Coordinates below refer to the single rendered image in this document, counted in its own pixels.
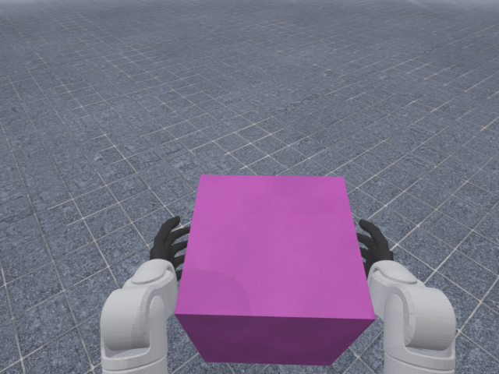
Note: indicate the robot right hand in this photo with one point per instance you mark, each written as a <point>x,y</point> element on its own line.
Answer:
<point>377,245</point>

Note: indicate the robot left hand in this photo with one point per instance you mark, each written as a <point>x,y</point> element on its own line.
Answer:
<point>163,248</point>

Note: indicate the carton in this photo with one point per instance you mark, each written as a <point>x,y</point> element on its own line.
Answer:
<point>273,272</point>

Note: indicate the robot right forearm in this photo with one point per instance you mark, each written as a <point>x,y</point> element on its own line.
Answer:
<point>419,322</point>

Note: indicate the robot left forearm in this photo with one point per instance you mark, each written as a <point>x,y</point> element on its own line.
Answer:
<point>133,321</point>

